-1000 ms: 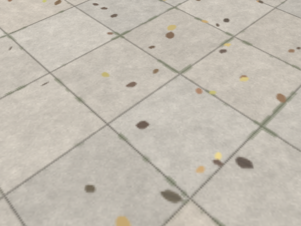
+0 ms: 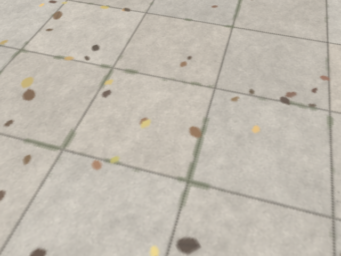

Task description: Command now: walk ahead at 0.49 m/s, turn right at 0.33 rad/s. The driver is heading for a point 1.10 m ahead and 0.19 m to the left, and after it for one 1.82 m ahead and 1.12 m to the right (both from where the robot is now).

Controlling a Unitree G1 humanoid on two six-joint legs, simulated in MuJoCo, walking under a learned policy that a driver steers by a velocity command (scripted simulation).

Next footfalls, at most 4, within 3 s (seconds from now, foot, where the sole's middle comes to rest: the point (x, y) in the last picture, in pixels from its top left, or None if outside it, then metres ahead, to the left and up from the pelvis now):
0.34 right None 0.34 -0.17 -0.77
0.90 left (147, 225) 0.59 0.12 -0.77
1.40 right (159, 152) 0.94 0.08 -0.77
1.90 left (105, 123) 1.12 0.36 -0.77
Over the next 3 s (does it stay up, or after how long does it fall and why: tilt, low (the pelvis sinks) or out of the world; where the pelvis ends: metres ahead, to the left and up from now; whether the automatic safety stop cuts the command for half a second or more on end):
stays up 1.59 0.18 -0.01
